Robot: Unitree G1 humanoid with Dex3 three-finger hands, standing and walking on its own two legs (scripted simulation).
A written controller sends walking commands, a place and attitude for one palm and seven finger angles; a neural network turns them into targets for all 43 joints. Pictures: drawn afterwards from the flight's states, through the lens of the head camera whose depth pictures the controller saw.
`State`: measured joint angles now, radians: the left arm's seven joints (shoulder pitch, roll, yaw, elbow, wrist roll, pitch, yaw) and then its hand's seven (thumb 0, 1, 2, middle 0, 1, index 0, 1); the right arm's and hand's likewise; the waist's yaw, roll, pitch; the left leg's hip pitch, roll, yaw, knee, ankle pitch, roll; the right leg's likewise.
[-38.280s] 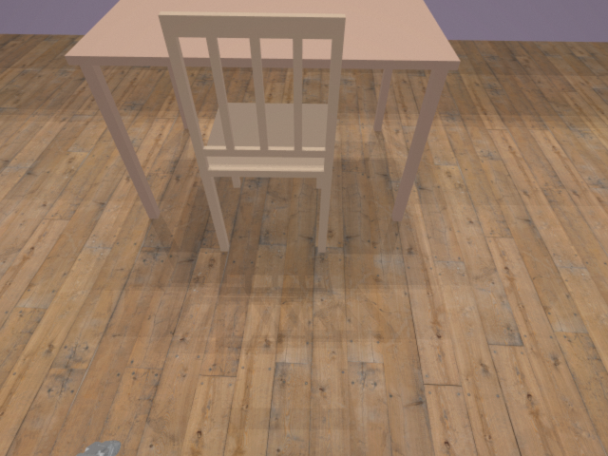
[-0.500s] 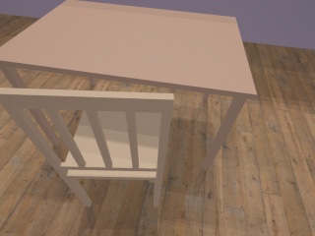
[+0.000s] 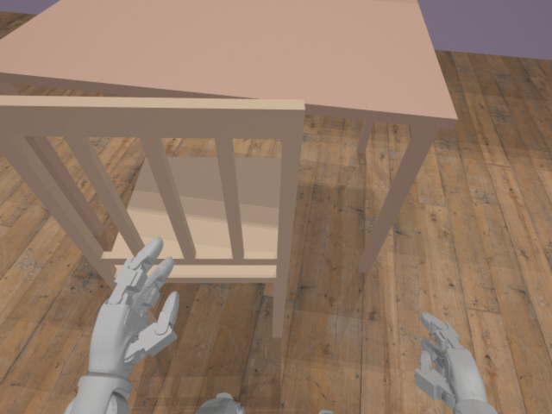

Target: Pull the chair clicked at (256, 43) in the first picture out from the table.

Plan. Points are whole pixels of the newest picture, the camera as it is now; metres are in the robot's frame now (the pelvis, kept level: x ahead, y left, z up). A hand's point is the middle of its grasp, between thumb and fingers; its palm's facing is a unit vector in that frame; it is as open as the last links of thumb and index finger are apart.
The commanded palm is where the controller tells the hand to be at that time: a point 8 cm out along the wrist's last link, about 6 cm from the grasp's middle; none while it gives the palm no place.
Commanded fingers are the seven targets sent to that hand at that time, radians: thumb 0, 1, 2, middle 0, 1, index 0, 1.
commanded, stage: raise the hand toward the chair's back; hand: left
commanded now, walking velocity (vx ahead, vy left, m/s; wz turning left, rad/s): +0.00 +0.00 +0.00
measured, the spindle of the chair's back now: (173, 207) +0.47 +0.21 -0.01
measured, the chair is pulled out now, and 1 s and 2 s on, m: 0.15 0.15 0.15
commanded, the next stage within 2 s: aim the fingers beside a spindle in 1.78 s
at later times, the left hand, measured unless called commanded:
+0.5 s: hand (151, 342) +0.22 +0.18 +0.01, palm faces +0.06 -1.00 -0.03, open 12.7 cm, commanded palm +0.18 +0.24 +0.01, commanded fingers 0.00 -0.08 0.48 -0.10 -0.15 -0.10 -0.15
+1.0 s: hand (129, 333) +0.23 +0.21 +0.02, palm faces +0.06 -1.00 -0.04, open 16.5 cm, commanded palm +0.20 +0.26 +0.03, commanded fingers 0.00 -0.50 0.30 -0.06 -0.08 -0.06 -0.08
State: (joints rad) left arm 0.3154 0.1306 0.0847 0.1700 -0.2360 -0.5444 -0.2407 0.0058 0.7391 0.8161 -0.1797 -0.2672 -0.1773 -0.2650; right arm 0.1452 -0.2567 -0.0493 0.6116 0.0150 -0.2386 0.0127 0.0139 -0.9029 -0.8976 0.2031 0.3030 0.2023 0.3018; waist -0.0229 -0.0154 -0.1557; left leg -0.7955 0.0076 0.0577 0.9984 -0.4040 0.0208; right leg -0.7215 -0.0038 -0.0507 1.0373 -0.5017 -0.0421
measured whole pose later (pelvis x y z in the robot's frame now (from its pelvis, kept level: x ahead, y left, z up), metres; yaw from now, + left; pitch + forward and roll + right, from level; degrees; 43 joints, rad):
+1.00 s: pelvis +0.00 +0.01 -0.02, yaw +1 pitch +15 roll -3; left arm 0.35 0.23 0.15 0.04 -0.26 -0.41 -0.22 -0.01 -0.42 0.33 -0.07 -0.09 -0.07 -0.09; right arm 0.17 -0.22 0.01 0.54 0.03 -0.19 -0.05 0.01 -0.90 -0.90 0.20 0.30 0.20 0.30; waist 0.00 0.04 -0.14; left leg -0.95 0.02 -0.01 1.14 -0.46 0.03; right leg -0.82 0.01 -0.11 1.11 -0.56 -0.04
